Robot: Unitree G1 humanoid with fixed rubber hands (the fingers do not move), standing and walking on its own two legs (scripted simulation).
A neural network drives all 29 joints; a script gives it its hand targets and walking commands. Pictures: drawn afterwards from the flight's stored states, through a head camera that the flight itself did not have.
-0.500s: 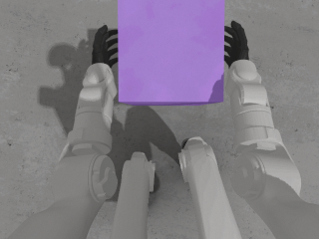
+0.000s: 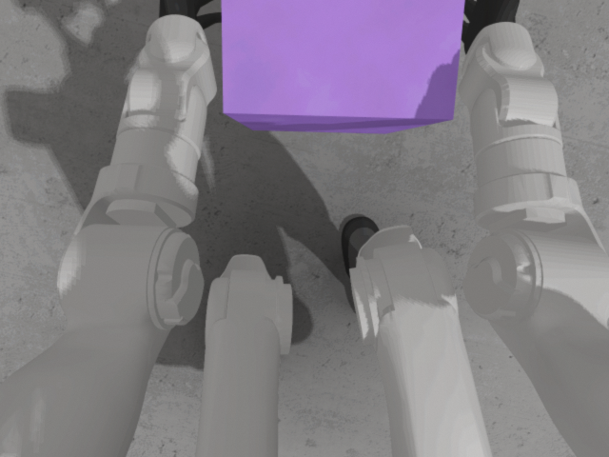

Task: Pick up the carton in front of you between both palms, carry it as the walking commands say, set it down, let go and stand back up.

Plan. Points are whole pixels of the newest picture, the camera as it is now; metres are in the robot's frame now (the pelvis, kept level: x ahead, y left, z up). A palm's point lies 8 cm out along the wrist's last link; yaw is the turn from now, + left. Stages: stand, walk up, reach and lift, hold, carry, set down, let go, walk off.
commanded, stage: set down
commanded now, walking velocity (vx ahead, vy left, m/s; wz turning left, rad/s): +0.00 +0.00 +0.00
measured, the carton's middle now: (329, 39) +0.54 -0.11 -0.23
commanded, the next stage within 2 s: none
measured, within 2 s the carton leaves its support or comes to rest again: rests again in 0.66 s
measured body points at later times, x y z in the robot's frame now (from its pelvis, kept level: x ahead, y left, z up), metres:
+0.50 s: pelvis +0.00 +0.00 -0.02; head +0.37 -0.02 +0.24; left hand +0.57 +0.05 -0.20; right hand +0.51 -0.25 -0.19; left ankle +0.08 +0.11 -0.37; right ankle +0.14 -0.13 -0.37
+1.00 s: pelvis +0.00 +0.00 -0.03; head +0.37 -0.01 +0.22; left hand +0.56 +0.05 -0.22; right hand +0.51 -0.25 -0.21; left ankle +0.08 +0.11 -0.37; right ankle +0.14 -0.13 -0.37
